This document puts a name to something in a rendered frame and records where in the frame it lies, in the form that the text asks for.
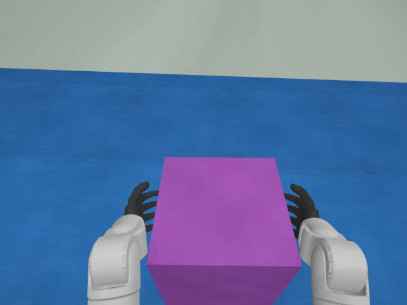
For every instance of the left robot hand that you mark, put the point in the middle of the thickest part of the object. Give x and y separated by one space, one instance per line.
136 207

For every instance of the robot left forearm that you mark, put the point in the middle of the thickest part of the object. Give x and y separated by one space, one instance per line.
114 272

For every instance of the carton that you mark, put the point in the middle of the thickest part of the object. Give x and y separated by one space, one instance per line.
222 233

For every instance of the right robot hand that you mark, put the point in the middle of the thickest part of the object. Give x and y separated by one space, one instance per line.
306 208

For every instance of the robot right forearm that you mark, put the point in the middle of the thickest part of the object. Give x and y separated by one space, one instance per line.
339 271

